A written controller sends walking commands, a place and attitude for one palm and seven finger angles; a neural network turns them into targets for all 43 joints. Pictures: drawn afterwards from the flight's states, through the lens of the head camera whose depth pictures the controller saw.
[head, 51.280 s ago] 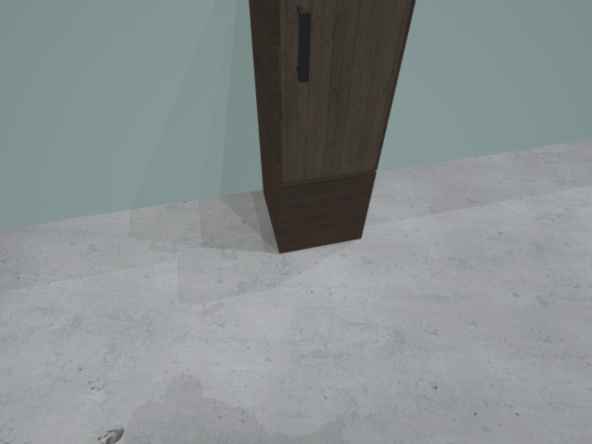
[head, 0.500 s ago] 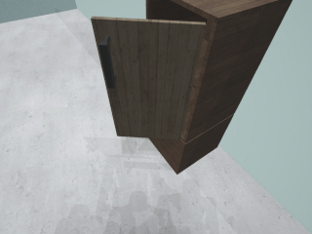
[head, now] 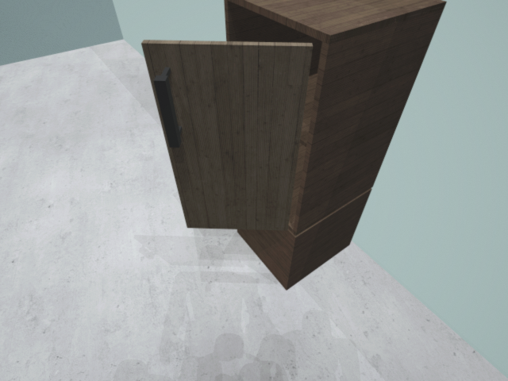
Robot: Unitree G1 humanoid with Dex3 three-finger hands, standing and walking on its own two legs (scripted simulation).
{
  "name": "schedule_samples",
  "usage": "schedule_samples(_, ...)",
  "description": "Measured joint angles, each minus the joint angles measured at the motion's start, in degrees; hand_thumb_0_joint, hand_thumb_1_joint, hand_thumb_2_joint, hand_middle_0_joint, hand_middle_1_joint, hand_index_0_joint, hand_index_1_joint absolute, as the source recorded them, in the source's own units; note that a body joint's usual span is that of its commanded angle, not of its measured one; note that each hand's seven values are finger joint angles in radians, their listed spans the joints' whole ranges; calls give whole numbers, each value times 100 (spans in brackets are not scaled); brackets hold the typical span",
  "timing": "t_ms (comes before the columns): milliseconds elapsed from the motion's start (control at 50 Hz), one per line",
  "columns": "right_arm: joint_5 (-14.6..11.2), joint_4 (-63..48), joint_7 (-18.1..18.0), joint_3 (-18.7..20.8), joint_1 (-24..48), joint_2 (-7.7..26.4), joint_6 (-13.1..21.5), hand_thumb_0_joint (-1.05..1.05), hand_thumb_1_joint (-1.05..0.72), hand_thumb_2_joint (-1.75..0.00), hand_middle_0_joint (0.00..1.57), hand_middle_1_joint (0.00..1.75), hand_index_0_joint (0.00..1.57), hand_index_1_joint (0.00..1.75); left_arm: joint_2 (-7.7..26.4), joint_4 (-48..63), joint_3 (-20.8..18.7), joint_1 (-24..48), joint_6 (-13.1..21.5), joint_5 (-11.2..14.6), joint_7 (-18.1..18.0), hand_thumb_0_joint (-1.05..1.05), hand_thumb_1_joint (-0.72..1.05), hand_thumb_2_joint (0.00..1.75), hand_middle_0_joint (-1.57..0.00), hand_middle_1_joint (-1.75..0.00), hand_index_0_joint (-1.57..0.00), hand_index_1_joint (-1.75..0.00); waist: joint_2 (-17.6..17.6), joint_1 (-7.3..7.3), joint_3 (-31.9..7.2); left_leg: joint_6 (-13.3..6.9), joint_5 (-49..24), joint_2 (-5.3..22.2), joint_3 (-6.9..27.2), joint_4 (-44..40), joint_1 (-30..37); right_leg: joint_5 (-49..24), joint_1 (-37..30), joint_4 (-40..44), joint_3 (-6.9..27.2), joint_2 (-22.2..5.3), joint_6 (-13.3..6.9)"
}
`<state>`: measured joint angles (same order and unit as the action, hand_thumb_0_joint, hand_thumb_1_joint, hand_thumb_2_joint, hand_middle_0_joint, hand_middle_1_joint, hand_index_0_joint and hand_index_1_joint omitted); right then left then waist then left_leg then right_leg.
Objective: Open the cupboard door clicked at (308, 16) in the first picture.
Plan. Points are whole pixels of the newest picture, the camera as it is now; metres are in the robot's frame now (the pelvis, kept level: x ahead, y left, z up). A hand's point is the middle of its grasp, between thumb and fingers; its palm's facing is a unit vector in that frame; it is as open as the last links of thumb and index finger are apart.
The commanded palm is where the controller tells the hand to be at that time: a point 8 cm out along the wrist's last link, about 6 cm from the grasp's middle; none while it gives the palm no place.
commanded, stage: look again from close up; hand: left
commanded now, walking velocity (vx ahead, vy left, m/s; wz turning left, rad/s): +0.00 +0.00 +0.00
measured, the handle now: (171, 108) +0.62 +0.21 +0.12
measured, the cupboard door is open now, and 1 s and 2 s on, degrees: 52 52 52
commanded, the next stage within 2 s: shuffle to correct the standing spot in 0.06 s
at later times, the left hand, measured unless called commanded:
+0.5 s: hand out of the picture -0.04 +0.16 -0.19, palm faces +0.06 -0.99 -0.13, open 7.4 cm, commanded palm none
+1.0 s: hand out of the picture +0.06 +0.20 -0.20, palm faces +0.06 -0.99 -0.12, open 7.4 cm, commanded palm none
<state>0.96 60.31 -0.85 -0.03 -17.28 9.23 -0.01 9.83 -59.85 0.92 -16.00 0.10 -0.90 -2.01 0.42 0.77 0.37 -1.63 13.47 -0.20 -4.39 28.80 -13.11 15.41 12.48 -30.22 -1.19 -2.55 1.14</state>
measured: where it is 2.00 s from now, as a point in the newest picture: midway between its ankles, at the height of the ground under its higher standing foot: outside the picture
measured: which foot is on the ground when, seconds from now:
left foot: down 0.00-0.66, up 0.68-0.90, down 0.92-1.00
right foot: down 0.00-0.94, up 0.96-1.00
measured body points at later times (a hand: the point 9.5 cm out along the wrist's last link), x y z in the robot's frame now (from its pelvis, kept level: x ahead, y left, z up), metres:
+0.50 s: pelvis +0.01 +0.00 +0.00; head +0.00 +0.03 +0.44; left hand -0.04 +0.22 -0.17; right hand -0.02 -0.23 -0.15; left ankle +0.03 +0.10 -0.74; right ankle +0.01 -0.13 -0.73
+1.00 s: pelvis +0.10 +0.05 -0.01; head +0.10 +0.09 +0.44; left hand +0.05 +0.26 -0.18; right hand +0.15 -0.19 -0.14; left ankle +0.15 +0.15 -0.74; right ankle +0.04 -0.10 -0.73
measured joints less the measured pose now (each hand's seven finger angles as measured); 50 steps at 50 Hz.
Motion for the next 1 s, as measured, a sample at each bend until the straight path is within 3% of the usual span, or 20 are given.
schedule_samples(240, 3, 160, 19, 10, -76, -16, 8, 1, -91, -90, 20, 30, 20, 30, -99, -99, 6, -312, -7, -12, 45, 1, 90, 90, -20, -30, -20, -30, -157, -61, -14, 75, -165, 94, 53, -109, -85, -186, 58, 154, -54, 102, -96)
schedule_samples(360, 46, 209, 54, 49, -257, -28, -57, 0, -91, -90, 20, 30, 20, 30, -127, -132, -91, -573, -42, -31, 104, 1, 90, 90, -20, -30, -20, -30, -225, -128, -106, 32, 447, 100, 120, 277, -246, 141, 115, -4, -70, 133, -164)
schedule_samples(440, 48, 194, 47, 74, -362, -55, -4, 0, -91, -90, 20, 30, 20, 30, -115, -172, -165, -697, -51, -22, 133, 1, 90, 90, -20, -30, -20, -30, -291, -138, -66, -4, 316, 75, 114, 401, -267, 210, 145, -178, -52, 108, -157)
schedule_samples(500, 53, 175, 33, 89, -460, -87, 58, 0, -91, -90, 20, 30, 20, 30, -105, -192, -198, -757, -78, -47, 151, 1, 90, 90, -20, -30, -20, -30, -306, -122, -84, -53, 233, 51, 69, 408, -240, 682, 234, -476, -28, 89, -261)
schedule_samples(580, 44, 157, 19, 97, -503, -147, 129, 0, -91, -90, 20, 30, 20, 30, -115, -167, -219, -689, -42, -79, 180, 1, 91, 90, -20, -30, -20, -30, -241, -78, -47, -107, 277, 51, -32, 193, -88, 952, 512, -1088, -214, 95, -379)
schedule_samples(620, 35, 167, 18, 78, -522, -168, 153, 0, -91, -90, 20, 30, 20, 30, -138, -107, -227, -621, 48, -72, 194, 1, 91, 90, -20, -30, -20, -30, -167, -66, -9, -80, 288, 63, -37, 149, -30, 716, 389, -667, -333, 116, -367)
schedule_samples(680, -2, 212, 36, 61, -519, -202, 145, 0, -91, -90, 20, 30, 20, 30, -166, -11, -250, -531, 260, -60, 160, 1, 91, 90, -20, -30, -20, -30, -117, -124, 34, -51, 750, 68, -49, 733, -234, 59, 233, -228, -354, 103, -301)
schedule_samples(740, 21, 263, 89, 106, -400, -176, 68, 1, -91, -90, 20, 30, 20, 30, -254, 3, -260, -512, 372, -57, 115, 1, 91, 90, -20, -30, -20, -30, -14, -172, 4, -32, 1221, 91, 13, 2021, -778, 231, -14, -78, -499, 83, -220)
schedule_samples(780, 23, 223, 132, 131, -250, -164, 41, 1, -91, -90, 20, 30, 20, 30, -278, -3, -270, -584, 382, -69, 75, 0, 91, 90, -20, -30, -20, -30, -76, -217, -35, -18, 1158, 135, -36, 2402, -1062, 219, -213, 156, -491, 28, -181)
schedule_samples(840, 30, 95, 127, 182, -13, -76, 25, 2, -93, -90, 20, 30, 20, 30, -270, -74, -270, -674, 315, -102, 66, 0, 91, 90, -20, -30, -20, -30, -246, -235, -41, 23, 796, 230, -78, 1812, -1152, 195, -428, 368, -432, -94, -72)
schedule_samples(920, -4, -165, 66, 176, 188, 106, 237, 2, -94, -90, 20, 30, 20, 30, -300, -161, -222, -747, 136, -64, 62, 0, 90, 90, -20, -30, -20, -30, -195, -214, 55, 116, -444, 407, 12, 343, -707, 557, -419, -77, -356, -76, 142)
schedule_samples(1000, 20, -156, -50, 100, 431, -97, 193, 1, -93, -90, 20, 30, 20, 30, -115, -230, -226, -575, -72, -16, 5, 1, 90, 90, -20, -30, -20, -30, -510, -232, 106, -16, -30, 270, -184, 540, -681, 1152, -186, -600, -142, -152, 0)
